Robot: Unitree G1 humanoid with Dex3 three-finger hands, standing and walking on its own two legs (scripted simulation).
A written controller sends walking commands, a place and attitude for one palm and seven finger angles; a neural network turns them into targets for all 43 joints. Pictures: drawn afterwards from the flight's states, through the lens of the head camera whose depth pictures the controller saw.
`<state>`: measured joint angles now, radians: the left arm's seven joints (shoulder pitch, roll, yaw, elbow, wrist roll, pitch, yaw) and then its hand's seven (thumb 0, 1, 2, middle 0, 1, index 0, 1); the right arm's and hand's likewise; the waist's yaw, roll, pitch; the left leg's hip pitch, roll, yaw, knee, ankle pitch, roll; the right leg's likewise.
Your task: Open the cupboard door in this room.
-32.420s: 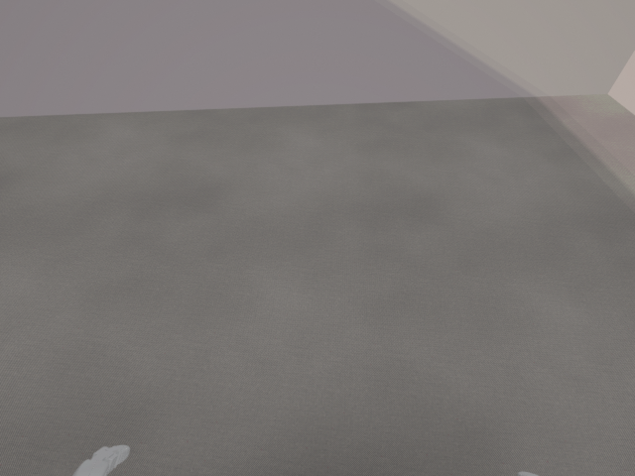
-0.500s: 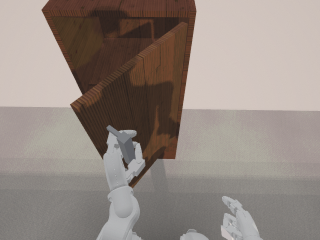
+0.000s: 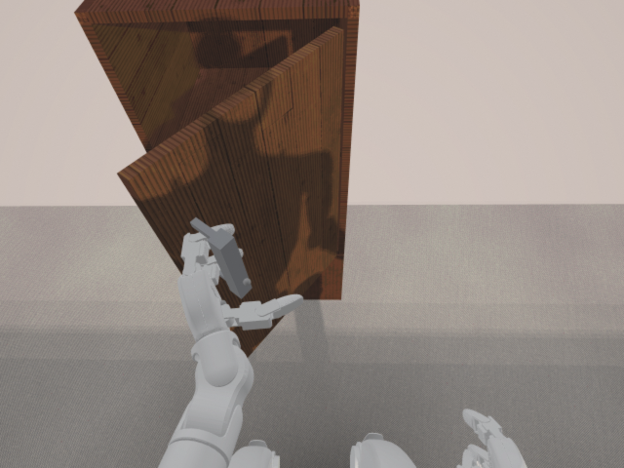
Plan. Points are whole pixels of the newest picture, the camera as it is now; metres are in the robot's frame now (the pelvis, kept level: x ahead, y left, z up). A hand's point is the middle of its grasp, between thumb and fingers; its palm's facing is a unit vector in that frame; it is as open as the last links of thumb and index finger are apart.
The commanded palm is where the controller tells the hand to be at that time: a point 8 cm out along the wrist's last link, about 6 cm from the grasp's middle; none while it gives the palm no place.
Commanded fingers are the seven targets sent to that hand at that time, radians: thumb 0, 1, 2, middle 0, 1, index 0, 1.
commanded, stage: open thumb and fingers to let go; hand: left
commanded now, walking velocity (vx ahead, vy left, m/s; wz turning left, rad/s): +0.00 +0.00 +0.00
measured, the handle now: (221, 258) +0.38 +0.13 +0.04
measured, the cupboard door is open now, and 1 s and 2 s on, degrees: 53 53 52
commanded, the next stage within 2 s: slide the hand sideways off the handle in 0.28 s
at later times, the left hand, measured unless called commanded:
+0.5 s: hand (237, 291) +0.33 +0.10 +0.04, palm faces +0.08 -0.99 -0.10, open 15.7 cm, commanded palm +0.30 +0.14 +0.04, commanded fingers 0.00 -0.50 0.30 -0.15 -0.30 -0.15 -0.30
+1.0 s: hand (209, 335) +0.28 +0.13 +0.03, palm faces -0.06 -1.00 +0.00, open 16.3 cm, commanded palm +0.25 +0.18 +0.04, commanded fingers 0.00 -0.50 0.30 -0.15 -0.30 -0.15 -0.30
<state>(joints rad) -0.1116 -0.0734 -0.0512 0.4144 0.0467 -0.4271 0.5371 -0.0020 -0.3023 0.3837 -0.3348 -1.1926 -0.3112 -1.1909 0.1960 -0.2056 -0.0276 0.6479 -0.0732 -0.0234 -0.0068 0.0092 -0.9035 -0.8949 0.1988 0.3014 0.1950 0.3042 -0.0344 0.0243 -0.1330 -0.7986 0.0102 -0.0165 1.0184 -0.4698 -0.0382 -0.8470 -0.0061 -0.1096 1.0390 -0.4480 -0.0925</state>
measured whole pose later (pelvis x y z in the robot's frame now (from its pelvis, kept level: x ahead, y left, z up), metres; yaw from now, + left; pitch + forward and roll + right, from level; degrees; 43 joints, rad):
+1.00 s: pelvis +0.01 +0.06 -0.01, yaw -2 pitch +14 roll -1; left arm 0.18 0.06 -0.17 0.10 -0.02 -0.38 0.09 -0.02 -0.50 0.30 -0.15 -0.30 -0.15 -0.30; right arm 0.22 -0.20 0.01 0.47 -0.01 -0.02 0.02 0.01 -0.90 -0.89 0.20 0.30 0.20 0.30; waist 0.01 0.02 -0.12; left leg -0.82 -0.01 0.03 1.11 -0.54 0.04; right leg -0.85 -0.03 -0.06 1.08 -0.47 -0.01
